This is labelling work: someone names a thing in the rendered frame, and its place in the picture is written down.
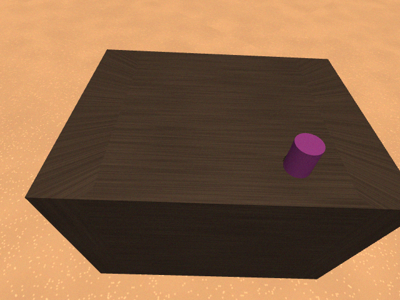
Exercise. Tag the can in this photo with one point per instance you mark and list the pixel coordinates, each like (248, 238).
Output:
(305, 152)

